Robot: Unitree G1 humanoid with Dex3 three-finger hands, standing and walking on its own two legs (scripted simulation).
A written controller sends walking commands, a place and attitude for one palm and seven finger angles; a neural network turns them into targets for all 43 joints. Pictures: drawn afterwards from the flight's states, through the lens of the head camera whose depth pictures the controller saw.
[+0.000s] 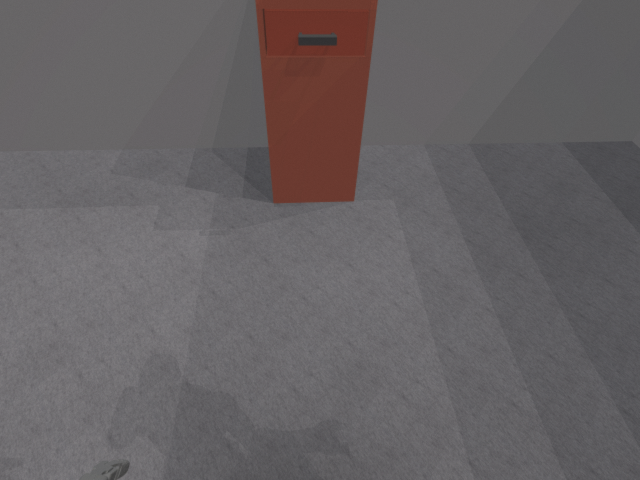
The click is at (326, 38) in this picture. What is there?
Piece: drawer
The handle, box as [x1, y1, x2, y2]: [298, 32, 336, 44]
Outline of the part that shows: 298,34 299,44 336,44 336,35 334,33 302,34 299,32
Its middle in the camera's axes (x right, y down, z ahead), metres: -0.01 -0.66 +1.27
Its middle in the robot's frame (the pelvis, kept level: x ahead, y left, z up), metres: +1.39 +0.08 -0.01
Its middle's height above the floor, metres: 0.76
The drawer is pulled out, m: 0.00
